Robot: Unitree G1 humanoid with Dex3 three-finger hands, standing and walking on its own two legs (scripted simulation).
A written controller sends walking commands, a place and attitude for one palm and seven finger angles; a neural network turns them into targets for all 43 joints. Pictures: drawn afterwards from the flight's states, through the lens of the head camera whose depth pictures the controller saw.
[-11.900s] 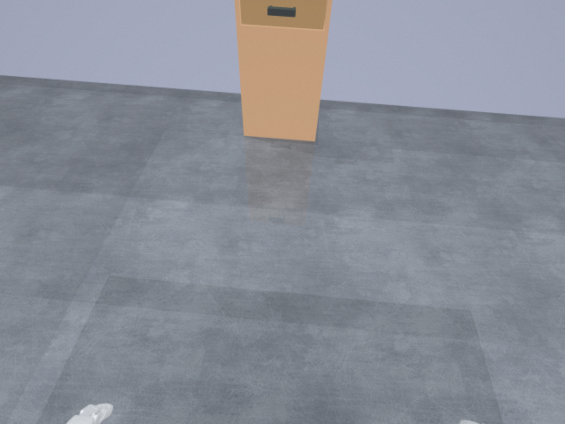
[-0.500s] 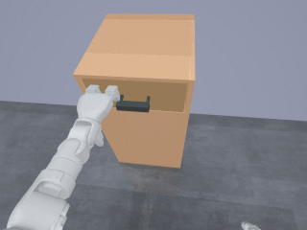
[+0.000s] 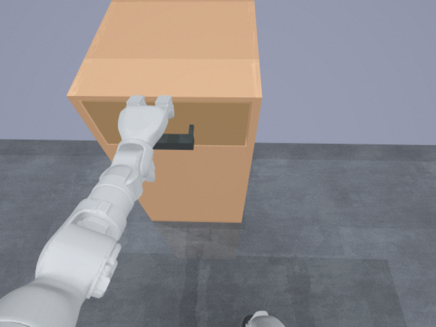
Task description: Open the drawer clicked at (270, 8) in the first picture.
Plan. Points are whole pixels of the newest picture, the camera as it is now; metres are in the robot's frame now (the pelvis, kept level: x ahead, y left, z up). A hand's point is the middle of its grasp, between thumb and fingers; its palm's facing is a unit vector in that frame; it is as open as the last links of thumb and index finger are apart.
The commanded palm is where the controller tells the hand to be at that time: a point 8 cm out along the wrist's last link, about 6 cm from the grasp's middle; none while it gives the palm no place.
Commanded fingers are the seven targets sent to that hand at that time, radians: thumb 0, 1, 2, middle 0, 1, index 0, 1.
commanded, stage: move the hooked fingers above the handle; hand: left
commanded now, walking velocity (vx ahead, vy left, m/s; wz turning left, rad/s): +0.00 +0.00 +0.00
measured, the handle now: (169, 134) +0.54 +0.10 -0.04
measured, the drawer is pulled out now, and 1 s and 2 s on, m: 0.00 0.00 0.00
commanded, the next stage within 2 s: none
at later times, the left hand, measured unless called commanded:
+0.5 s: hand (161, 130) +0.50 +0.10 +0.03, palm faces +0.00 -0.01 -1.00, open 13.6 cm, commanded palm +0.49 +0.12 +0.07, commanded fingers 0.00 -0.50 0.30 -0.30 -1.20 -0.30 -1.20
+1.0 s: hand (161, 130) +0.50 +0.10 +0.03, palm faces +0.02 +0.00 -1.00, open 13.5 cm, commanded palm +0.50 +0.14 +0.05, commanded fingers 0.00 -0.50 0.30 -0.30 -1.20 -0.30 -1.20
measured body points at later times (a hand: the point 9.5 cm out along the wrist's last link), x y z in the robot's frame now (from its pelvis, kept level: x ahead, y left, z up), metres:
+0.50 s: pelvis -0.02 +0.00 -0.01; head +0.09 -0.01 +0.43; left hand +0.49 +0.10 +0.08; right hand +0.01 -0.27 -0.14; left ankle -0.03 +0.11 -0.72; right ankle +0.03 -0.11 -0.72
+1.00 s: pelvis -0.05 +0.01 -0.03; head +0.08 +0.00 +0.41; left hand +0.49 +0.10 +0.08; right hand -0.05 -0.26 -0.16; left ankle -0.03 +0.11 -0.72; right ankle +0.03 -0.11 -0.72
